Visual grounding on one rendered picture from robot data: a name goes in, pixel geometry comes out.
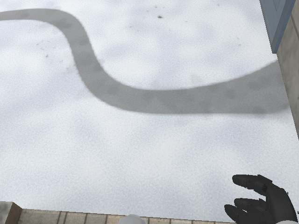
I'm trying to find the right robot hand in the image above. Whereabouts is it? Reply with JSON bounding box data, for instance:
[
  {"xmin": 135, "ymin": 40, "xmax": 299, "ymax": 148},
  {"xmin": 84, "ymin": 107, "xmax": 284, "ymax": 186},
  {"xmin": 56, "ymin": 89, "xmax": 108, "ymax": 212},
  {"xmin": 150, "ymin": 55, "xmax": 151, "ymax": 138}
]
[{"xmin": 224, "ymin": 175, "xmax": 299, "ymax": 224}]

